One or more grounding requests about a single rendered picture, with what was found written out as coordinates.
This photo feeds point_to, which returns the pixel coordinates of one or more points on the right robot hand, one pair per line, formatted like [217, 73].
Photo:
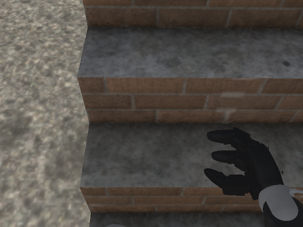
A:
[250, 156]

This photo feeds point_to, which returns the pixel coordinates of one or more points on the right robot forearm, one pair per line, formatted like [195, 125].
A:
[279, 207]

